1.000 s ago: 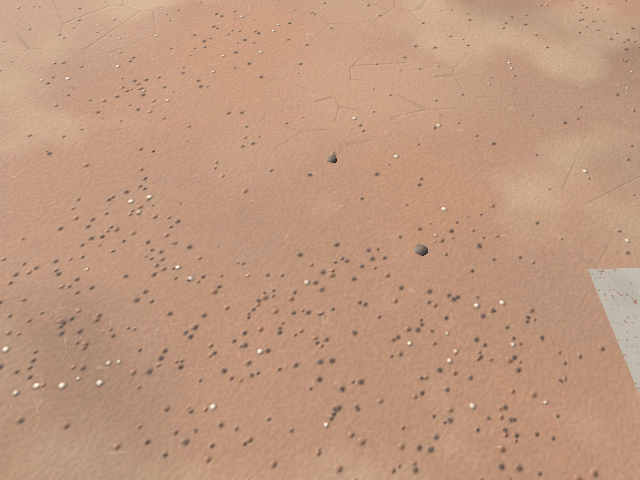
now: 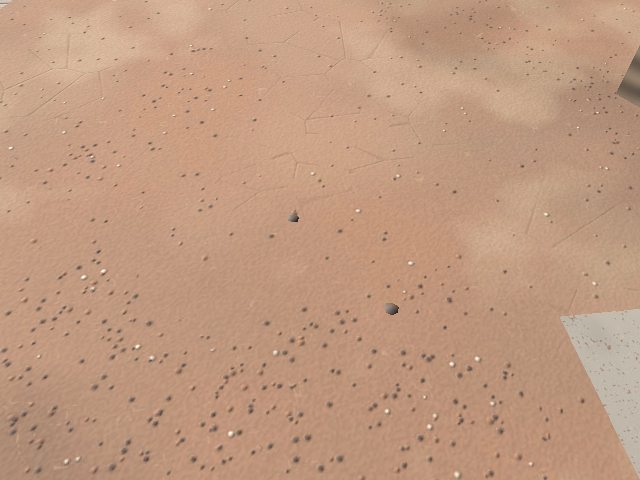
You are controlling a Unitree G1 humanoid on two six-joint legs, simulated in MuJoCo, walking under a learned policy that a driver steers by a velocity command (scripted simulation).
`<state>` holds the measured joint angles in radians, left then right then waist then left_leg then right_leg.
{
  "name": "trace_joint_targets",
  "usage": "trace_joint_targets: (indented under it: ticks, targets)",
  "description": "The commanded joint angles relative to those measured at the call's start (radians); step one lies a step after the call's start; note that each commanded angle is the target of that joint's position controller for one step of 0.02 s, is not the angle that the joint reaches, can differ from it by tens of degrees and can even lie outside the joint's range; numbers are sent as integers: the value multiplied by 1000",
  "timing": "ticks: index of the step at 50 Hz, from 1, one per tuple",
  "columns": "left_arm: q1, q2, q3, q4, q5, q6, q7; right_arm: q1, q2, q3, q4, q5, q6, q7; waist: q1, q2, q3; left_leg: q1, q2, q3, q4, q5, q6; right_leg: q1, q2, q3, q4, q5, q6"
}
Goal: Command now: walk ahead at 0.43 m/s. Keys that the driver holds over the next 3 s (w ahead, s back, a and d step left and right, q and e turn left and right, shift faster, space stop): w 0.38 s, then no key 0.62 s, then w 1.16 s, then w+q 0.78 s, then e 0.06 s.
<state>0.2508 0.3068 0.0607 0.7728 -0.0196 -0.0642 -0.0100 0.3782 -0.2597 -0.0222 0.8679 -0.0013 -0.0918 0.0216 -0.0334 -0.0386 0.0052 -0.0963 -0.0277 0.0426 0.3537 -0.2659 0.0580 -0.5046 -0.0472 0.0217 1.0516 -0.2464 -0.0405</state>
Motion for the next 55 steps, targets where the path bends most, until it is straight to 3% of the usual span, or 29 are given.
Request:
trace_joint_targets:
  ticks: [1, 3, 6, 11, 14, 15, 16, 17, 18, 19, 20, 21, 22, 23, 26, 28, 30, 34, 37, 38, 39, 40, 41, 42, 45, 47, 50, 52, 55]
  targets:
    - [-87, 48, 12, -83, 10, -16, -11, 27, -141, -26, -43, 0, -6, -6, -10, 122, 59, 139, 233, -217, -205, 330, 113, -267, -53, 0, -37, 122, 25]
    - [-154, 26, 3, -112, 9, -15, -12, 39, -146, -26, -37, 1, 4, -16, -21, 108, 72, 116, 211, -156, -218, 426, 113, -261, -44, -24, -153, 180, 48]
    - [-273, -6, -14, -151, 3, -25, -23, 71, -156, -26, -24, 4, 12, -31, -53, 113, 102, 63, 186, -101, -255, 398, 94, -173, -13, -62, -374, 313, 57]
    - [-382, 7, -17, -193, -5, -42, -49, 121, -170, -36, 9, 16, 23, -37, -50, 114, 136, 177, 254, -103, -224, 462, 109, -152, 17, -52, -540, 319, 13]
    - [-298, 63, 5, -176, -1, -43, -50, 95, -200, -51, 5, 12, 35, -43, 29, 157, 35, 270, 275, -95, -63, 875, 88, -10, 74, -75, -550, 213, -45]
    - [-178, 101, 24, -142, -1, -39, -42, 82, -206, -53, 1, 5, 46, -45, 94, 170, -53, 273, 258, -79, 85, 1029, 75, 141, 104, -97, -554, 193, -75]
    - [-9, 138, 43, -95, 0, -34, -29, 61, -201, -48, -11, 0, 52, -47, 179, 161, -159, 152, 224, -57, 293, 1010, 46, 406, 76, -72, -561, 241, -113]
    - [164, 204, 59, -56, 21, -25, -14, 91, -144, -30, -42, -15, 47, -47, 203, 22, -315, -156, 145, -36, 625, 636, 15, 781, -139, 203, -518, 182, -197]
    - [178, 197, 55, -42, 11, -26, -21, 208, -24, 6, -27, 0, 27, -32, 127, -233, -460, -463, -57, -107, 965, -255, -37, 1005, -357, 715, -663, -15, -360]
    - [117, 114, 33, -41, 2, -23, -18, 111, -157, -28, -41, 28, 1, -23, 157, -112, -336, -571, 3, -211, 1044, -264, -18, 895, -315, 698, -747, -127, -307]
    - [32, 91, 22, -52, 11, -20, -11, 0, -179, -37, -81, 55, -13, -18, 129, -68, -160, -588, 45, -176, 1027, -200, -15, 714, -282, 501, -766, 31, -262]
    - [-36, 83, 18, -50, 19, -26, -16, -41, -154, -32, -89, 46, -18, -25, 78, 37, -64, -550, 92, -143, 956, -137, -25, 545, -239, 369, -785, 277, -235]
    - [-75, 51, 9, -53, 27, -35, -21, -54, -154, -42, -83, 22, -10, -34, 46, 64, -31, -498, 122, -132, 894, -104, -34, 451, -190, 261, -793, 478, -207]
    - [-85, 57, 11, -43, 38, -42, -23, -7, -132, -39, -77, 17, 2, -34, 13, 6, -39, -425, 132, -133, 872, -94, -53, 378, -184, 207, -809, 611, -224]
    - [-105, 59, 7, -1, 31, -58, -24, 25, -89, -31, -70, 5, 32, -41, -27, -19, -40, -343, 133, -102, 713, -58, -98, 255, -143, 81, -837, 770, -227]
    - [-116, 86, 11, 18, 30, -50, -14, -47, -72, -22, -100, -7, 40, -45, -18, -33, -38, -333, 133, -83, 551, 32, -113, 232, -120, 22, -835, 802, -213]
    - [-90, 102, 13, 39, 31, -36, -5, -109, -64, -15, -112, -7, 42, -41, 15, -34, -65, -292, 118, -69, 417, 169, -111, 249, -99, -7, -828, 748, -192]
    - [-51, 118, 10, 87, 21, -11, 1, -199, -104, -26, -138, 0, 46, -36, 47, -33, -67, -265, 97, -89, 273, 235, -91, 319, -137, 36, -790, 583, -172]
    - [-72, 98, -1, 104, 5, 5, 7, -172, -127, -41, -132, -15, 42, -34, 7, -20, -68, -151, 69, -73, 107, 282, -46, 322, -116, 63, -671, 404, -115]
    - [-22, 61, -13, 118, 17, 4, 8, -160, -164, -51, -130, -20, 40, -40, 16, 34, -79, -66, 120, -123, 49, 516, -23, 300, -61, 47, -606, 305, -63]
    - [70, 27, -26, 128, 47, -4, 7, -166, -218, -58, -147, -27, 45, -47, 73, 149, -136, 65, 248, -234, 105, 813, 37, 227, 17, 8, -515, 31, -11]
    - [141, -16, -38, 155, 37, 4, 15, -183, -152, -40, -137, -33, 57, -46, 93, 266, -192, 87, 321, -323, 96, 752, 153, 194, 48, -12, -458, -180, 35]
    - [92, 29, -32, 152, 28, 21, 24, -192, -85, -24, -136, -24, 64, -37, 67, 226, -180, 43, 302, -354, 58, 574, 167, 203, 37, 2, -460, -201, 52]
    - [53, 46, -26, 147, 21, 40, 31, -215, -75, -20, -128, -18, 68, -30, 71, 204, -157, 2, 272, -341, 35, 397, 140, 206, 28, 6, -490, -157, 53]
    - [27, 66, -23, 166, 33, 81, 41, -319, -105, -26, -145, -11, 69, -23, 84, 146, -37, -167, 164, -225, 5, 45, 33, 263, 9, 15, -611, -44, 40]
    - [14, 74, -19, 185, 28, 78, 44, -282, -108, -28, -122, -14, 57, -22, 64, 104, -36, -138, 126, -184, 45, 176, 9, 284, 9, 14, -615, 2, 36]
    - [9, 71, -18, 214, 24, 64, 44, -252, -103, -31, -92, -3, 48, -29, 50, 61, -98, -31, 118, -156, 123, 473, 32, 302, -1, 24, -623, 112, 43]
    - [25, 48, -21, 240, 18, 65, 42, -235, -97, -35, -69, 4, 58, -33, 48, 59, -112, -6, 101, -146, 117, 263, 45, 292, 23, -6, -625, -28, 37]
    - [-6, 33, -22, 234, 13, 62, 42, -214, -134, -54, -53, 13, 71, -39, 31, 97, 0, -88, 150, -258, 9, -283, 90, 184, 45, -40, -544, -219, 9]
